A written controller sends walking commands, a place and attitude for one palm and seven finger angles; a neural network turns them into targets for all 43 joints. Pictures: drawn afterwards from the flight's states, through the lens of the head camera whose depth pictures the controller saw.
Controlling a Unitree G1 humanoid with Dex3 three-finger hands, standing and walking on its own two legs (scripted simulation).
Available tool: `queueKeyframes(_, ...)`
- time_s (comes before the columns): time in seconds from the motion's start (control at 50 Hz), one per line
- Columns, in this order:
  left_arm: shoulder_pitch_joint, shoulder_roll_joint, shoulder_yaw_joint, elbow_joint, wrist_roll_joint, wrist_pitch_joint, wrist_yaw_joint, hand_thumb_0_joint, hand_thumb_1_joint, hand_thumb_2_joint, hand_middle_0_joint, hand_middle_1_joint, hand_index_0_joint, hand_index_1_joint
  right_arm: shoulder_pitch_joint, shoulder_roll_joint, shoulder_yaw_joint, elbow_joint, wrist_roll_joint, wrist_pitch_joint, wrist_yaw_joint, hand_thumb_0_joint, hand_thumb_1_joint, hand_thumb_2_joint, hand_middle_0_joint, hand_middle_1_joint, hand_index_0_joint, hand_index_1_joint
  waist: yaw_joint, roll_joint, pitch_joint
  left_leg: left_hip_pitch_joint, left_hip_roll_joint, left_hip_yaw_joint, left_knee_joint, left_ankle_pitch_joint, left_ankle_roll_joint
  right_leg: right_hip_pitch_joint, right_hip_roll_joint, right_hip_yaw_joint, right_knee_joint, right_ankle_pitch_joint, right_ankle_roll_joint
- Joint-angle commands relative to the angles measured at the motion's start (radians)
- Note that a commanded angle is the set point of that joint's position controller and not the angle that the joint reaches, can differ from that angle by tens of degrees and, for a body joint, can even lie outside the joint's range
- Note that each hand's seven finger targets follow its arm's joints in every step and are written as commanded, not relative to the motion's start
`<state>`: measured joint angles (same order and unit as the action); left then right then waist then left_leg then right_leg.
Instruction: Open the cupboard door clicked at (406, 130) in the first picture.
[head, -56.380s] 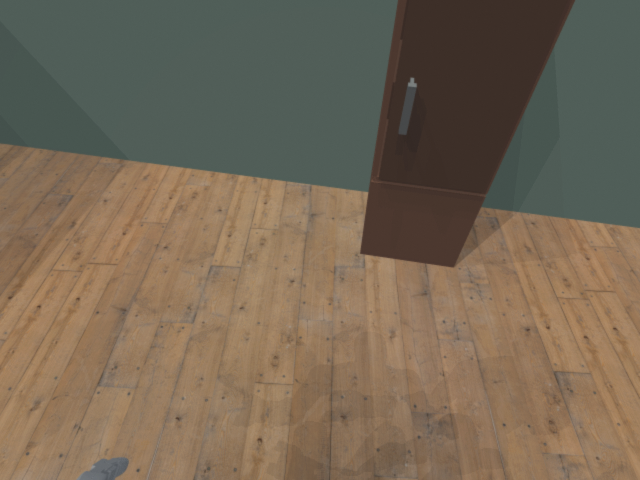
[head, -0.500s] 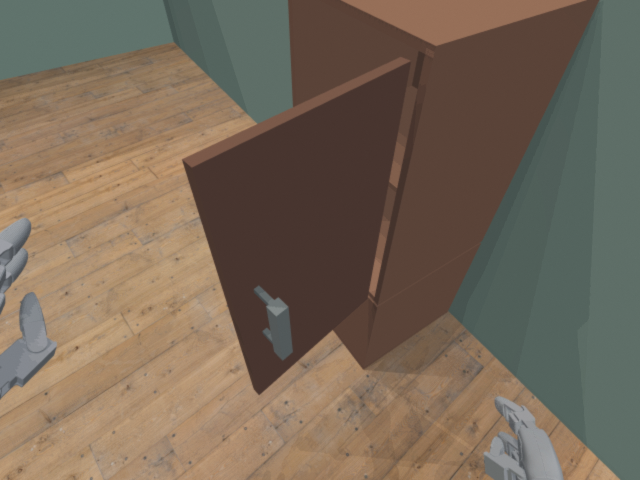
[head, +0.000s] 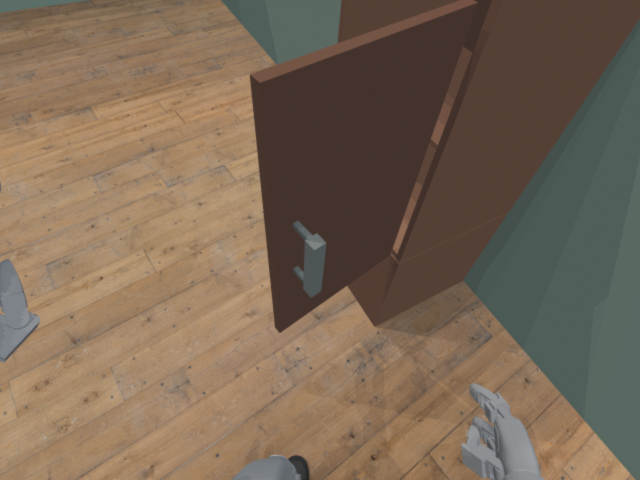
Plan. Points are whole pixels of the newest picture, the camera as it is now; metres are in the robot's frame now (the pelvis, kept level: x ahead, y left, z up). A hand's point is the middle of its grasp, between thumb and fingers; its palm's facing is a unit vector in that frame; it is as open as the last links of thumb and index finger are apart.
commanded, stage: step back with the hand held close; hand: left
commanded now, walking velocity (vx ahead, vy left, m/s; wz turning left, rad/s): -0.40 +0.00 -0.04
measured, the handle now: (306, 259) +0.44 +0.07 -0.05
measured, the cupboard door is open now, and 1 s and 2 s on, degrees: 100 100 100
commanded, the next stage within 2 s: stop stepping back and stand still in 0.36 s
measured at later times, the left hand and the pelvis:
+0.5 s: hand (21, 423) +0.13 +0.24 +0.16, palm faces +0.30 -0.82 -0.48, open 7.4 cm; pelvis -0.10 -0.01 +0.01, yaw -3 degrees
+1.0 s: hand out of the picture +0.04 +0.22 +0.16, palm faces +0.39 -0.82 -0.41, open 7.4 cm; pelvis -0.17 -0.03 +0.01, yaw -2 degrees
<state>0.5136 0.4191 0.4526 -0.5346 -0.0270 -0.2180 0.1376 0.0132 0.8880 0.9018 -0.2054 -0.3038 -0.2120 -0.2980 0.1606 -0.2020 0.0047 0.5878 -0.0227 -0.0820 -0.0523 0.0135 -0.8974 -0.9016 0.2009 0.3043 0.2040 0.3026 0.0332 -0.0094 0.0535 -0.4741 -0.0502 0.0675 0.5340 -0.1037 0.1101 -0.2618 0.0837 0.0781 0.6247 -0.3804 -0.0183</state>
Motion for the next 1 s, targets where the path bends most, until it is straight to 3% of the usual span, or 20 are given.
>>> queueKeyframes(0.0,-0.026,0.192,0.115,-0.279,-0.028,-0.077,0.021,0.000,0.900,0.900,-0.200,-0.300,-0.200,-0.300,-0.062,-0.158,-0.074,-0.123,0.000,-0.075,-0.006,0.000,-0.900,-0.900,0.200,0.300,0.200,0.300,-0.018,0.172,-0.294,0.185,0.294,-0.302,-0.287,-0.068,-0.023,0.103,-0.009,-0.018,-0.013,0.004,-0.010)
queueKeyframes(0.1,0.040,0.227,0.151,-0.262,-0.057,-0.078,0.019,0.000,0.900,0.900,-0.200,-0.300,-0.200,-0.300,-0.085,-0.138,-0.070,-0.115,0.007,-0.053,0.005,0.000,-0.900,-0.900,0.200,0.300,0.200,0.300,-0.015,0.113,-0.359,0.324,0.241,-0.196,-0.159,0.150,-0.079,0.040,-0.069,0.012,-0.191,0.138,-0.034)
queueKeyframes(0.12,0.059,0.221,0.144,-0.226,-0.063,-0.067,0.013,0.000,0.900,0.900,-0.200,-0.300,-0.200,-0.300,-0.096,-0.131,-0.070,-0.125,0.020,-0.044,0.005,0.000,-0.900,-0.900,0.200,0.300,0.200,0.300,-0.024,0.026,-0.360,0.339,0.193,-0.141,-0.107,0.067,-0.085,0.009,-0.092,0.049,-0.211,0.198,-0.032)
queueKeyframes(0.16,0.065,0.242,0.154,-0.202,-0.067,-0.060,0.016,0.000,0.900,0.900,-0.200,-0.300,-0.200,-0.300,-0.091,-0.129,-0.073,-0.134,0.042,-0.029,0.000,0.000,-0.900,-0.900,0.200,0.300,0.200,0.300,-0.040,-0.099,-0.289,0.342,0.071,-0.067,0.127,-0.160,-0.116,-0.176,-0.249,0.208,-0.374,0.125,-0.069)
queueKeyframes(0.2,0.058,0.260,0.165,-0.163,-0.049,-0.055,0.027,0.000,0.900,0.900,-0.200,-0.300,-0.200,-0.300,-0.111,-0.131,-0.080,-0.110,0.034,-0.018,-0.005,0.000,-0.900,-0.900,0.200,0.300,0.200,0.300,-0.024,-0.087,-0.164,0.211,0.016,-0.107,0.460,-0.304,-0.146,-0.310,-0.398,0.329,-0.446,0.107,-0.161)
queueKeyframes(0.24,0.051,0.225,0.121,-0.095,-0.025,-0.030,0.025,0.000,0.900,0.900,-0.200,-0.300,-0.200,-0.300,-0.124,-0.094,-0.058,-0.111,0.020,-0.001,-0.009,0.000,-0.900,-0.900,0.200,0.300,0.200,0.300,-0.033,-0.099,-0.078,0.024,0.051,-0.141,0.447,-0.350,-0.138,-0.158,-0.367,0.223,-0.340,0.481,-0.157)
queueKeyframes(0.3,-0.106,0.189,0.028,-0.114,-0.006,-0.022,0.021,0.000,0.900,0.900,-0.200,-0.300,-0.200,-0.300,-0.153,-0.107,-0.019,-0.108,0.024,0.015,-0.042,0.000,-0.900,-0.900,0.200,0.300,0.200,0.300,-0.056,0.027,0.029,0.035,0.042,-0.073,0.022,-0.194,-0.139,-0.023,-0.213,0.055,-0.192,0.824,-0.061)
queueKeyframes(0.32,-0.129,0.209,0.041,-0.120,-0.010,-0.022,0.022,0.000,0.900,0.900,-0.200,-0.300,-0.200,-0.300,-0.132,-0.123,-0.023,-0.096,0.028,0.012,-0.052,0.000,-0.900,-0.900,0.200,0.300,0.200,0.300,-0.056,0.077,0.009,0.097,0.042,-0.070,-0.142,-0.004,-0.140,0.013,-0.151,0.023,-0.138,0.824,-0.017)
queueKeyframes(0.34,-0.137,0.215,0.034,-0.144,-0.009,-0.024,0.023,0.000,0.900,0.900,-0.200,-0.300,-0.200,-0.300,-0.112,-0.146,-0.034,-0.095,0.034,0.010,-0.056,0.000,-0.900,-0.900,0.200,0.300,0.200,0.300,-0.049,0.141,-0.061,0.197,0.138,-0.139,-0.195,0.418,-0.107,0.021,-0.091,-0.010,-0.082,0.695,0.036)
queueKeyframes(0.38,-0.097,0.231,0.061,-0.179,-0.013,-0.029,0.018,0.000,0.900,0.900,-0.200,-0.300,-0.200,-0.300,-0.047,-0.148,-0.067,-0.114,0.038,-0.009,-0.033,0.000,-0.900,-0.900,0.200,0.300,0.200,0.300,-0.018,0.132,-0.255,0.447,0.309,-0.237,-0.099,0.788,-0.016,-0.067,-0.045,0.009,0.027,0.169,0.053)
queueKeyframes(0.4,-0.002,0.224,0.070,-0.139,-0.019,-0.030,0.015,0.000,0.900,0.900,-0.200,-0.300,-0.200,-0.300,-0.052,-0.144,-0.074,-0.123,0.042,-0.022,-0.023,0.000,-0.900,-0.900,0.200,0.300,0.200,0.300,-0.010,0.106,-0.297,0.483,0.347,-0.268,-0.108,0.773,0.008,-0.093,-0.035,0.004,0.084,0.021,0.044)
queueKeyframes(0.42,0.055,0.226,0.092,-0.195,-0.032,-0.028,0.006,0.000,0.900,0.900,-0.200,-0.300,-0.200,-0.300,-0.057,-0.135,-0.069,-0.136,0.021,-0.032,-0.017,0.000,-0.900,-0.900,0.200,0.300,0.200,0.300,-0.006,0.201,-0.340,0.402,0.366,-0.340,-0.149,0.740,0.030,-0.064,-0.027,-0.010,0.172,-0.096,0.031)
queueKeyframes(0.48,0.054,0.228,0.111,-0.390,-0.030,-0.036,0.008,0.000,0.900,0.900,-0.200,-0.300,-0.200,-0.300,-0.024,-0.138,-0.073,-0.141,0.019,-0.069,0.002,0.000,-0.900,-0.900,0.200,0.300,0.200,0.300,-0.020,0.204,-0.340,0.358,0.344,-0.275,-0.172,0.450,0.042,-0.053,-0.046,-0.023,0.237,-0.083,0.036)
queueKeyframes(0.6,0.183,0.243,0.195,-0.267,-0.037,0.004,0.043,0.000,0.900,0.900,-0.200,-0.300,-0.200,-0.300,-0.034,-0.122,-0.046,-0.147,0.027,-0.074,-0.010,0.000,-0.900,-0.900,0.200,0.300,0.200,0.300,-0.045,0.214,-0.189,0.015,0.191,-0.140,-0.298,-0.489,-0.075,0.237,-0.029,-0.164,-0.166,-0.018,0.020)
queueKeyframes(0.62,0.162,0.202,0.156,-0.219,-0.032,0.008,0.043,0.000,0.900,0.900,-0.200,-0.300,-0.200,-0.300,-0.040,-0.113,-0.042,-0.144,0.026,-0.063,-0.012,0.000,-0.900,-0.900,0.200,0.300,0.200,0.300,-0.059,0.161,-0.131,-0.004,0.136,-0.093,-0.225,-0.480,-0.108,0.201,-0.062,-0.127,-0.255,-0.050,-0.007)
queueKeyframes(0.68,0.030,0.215,0.130,-0.131,-0.039,0.016,0.050,0.000,0.900,0.900,-0.200,-0.300,-0.200,-0.300,-0.030,-0.122,-0.052,-0.098,0.019,-0.038,-0.021,0.000,-0.900,-0.900,0.200,0.300,0.200,0.300,-0.055,-0.136,-0.055,0.119,0.064,-0.087,0.292,-0.258,-0.147,-0.195,-0.379,0.292,-0.520,-0.371,-0.152)
queueKeyframes(0.7,-0.008,0.203,0.113,-0.122,-0.032,0.024,0.054,0.000,0.900,0.900,-0.200,-0.300,-0.200,-0.300,-0.047,-0.134,-0.058,-0.090,0.023,-0.037,-0.023,0.000,-0.900,-0.900,0.200,0.300,0.200,0.300,-0.045,-0.158,-0.027,0.063,0.067,-0.100,0.397,-0.258,-0.137,-0.200,-0.394,0.328,-0.519,-0.351,-0.162)
queueKeyframes(0.78,-0.077,0.146,0.028,0.021,-0.005,0.009,0.039,0.000,0.900,0.900,-0.200,-0.300,-0.200,-0.300,-0.041,-0.116,-0.032,-0.065,0.022,-0.053,-0.032,0.000,-0.900,-0.900,0.200,0.300,0.200,0.300,-0.048,-0.122,0.007,0.043,0.098,-0.054,0.175,-0.252,-0.104,-0.055,-0.299,0.093,-0.380,-0.052,-0.100)
queueKeyframes(0.86,-0.124,0.144,-0.006,-0.062,0.006,-0.005,0.045,0.000,0.900,0.900,-0.200,-0.300,-0.200,-0.300,-0.026,-0.131,-0.043,-0.066,0.024,-0.081,-0.044,0.000,-0.900,-0.900,0.200,0.300,0.200,0.300,-0.037,-0.043,-0.032,0.230,0.079,-0.024,-0.098,-0.191,-0.066,-0.003,-0.248,0.065,-0.299,0.062,-0.049)
queueKeyframes(0.98,-0.018,0.217,0.103,-0.251,0.002,-0.036,0.048,0.000,0.900,0.900,-0.200,-0.300,-0.200,-0.300,-0.016,-0.125,-0.036,-0.106,0.028,-0.082,-0.033,0.000,-0.900,-0.900,0.200,0.300,0.200,0.300,-0.036,0.152,-0.163,0.284,0.161,-0.099,-0.089,0.205,-0.059,0.130,-0.132,-0.059,-0.112,0.421,0.012)
